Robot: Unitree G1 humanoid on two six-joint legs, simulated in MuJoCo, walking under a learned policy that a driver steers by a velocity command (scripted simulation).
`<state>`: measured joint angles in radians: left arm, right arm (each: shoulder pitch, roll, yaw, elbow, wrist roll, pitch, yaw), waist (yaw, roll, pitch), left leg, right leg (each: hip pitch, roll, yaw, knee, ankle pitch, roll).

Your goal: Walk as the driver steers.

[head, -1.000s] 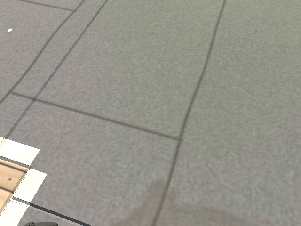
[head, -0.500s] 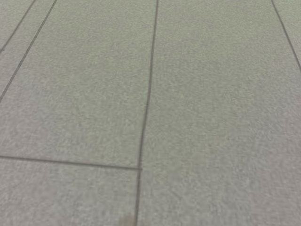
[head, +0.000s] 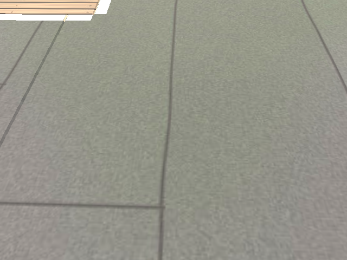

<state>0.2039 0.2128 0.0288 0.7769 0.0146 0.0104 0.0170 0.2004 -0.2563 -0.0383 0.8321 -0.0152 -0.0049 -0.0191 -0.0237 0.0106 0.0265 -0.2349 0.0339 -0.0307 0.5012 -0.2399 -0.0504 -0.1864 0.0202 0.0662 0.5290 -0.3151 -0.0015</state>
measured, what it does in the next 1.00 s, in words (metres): walks ahead: right foot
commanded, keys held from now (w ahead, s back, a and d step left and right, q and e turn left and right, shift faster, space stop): no key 0.14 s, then w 0.86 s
